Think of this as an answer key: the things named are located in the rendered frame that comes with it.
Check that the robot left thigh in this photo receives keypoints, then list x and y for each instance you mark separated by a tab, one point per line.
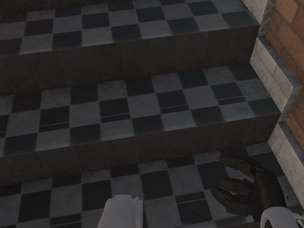
122	212

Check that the right robot hand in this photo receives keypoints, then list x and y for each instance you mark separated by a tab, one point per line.
251	198

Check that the right robot forearm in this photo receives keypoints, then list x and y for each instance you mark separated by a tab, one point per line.
278	217

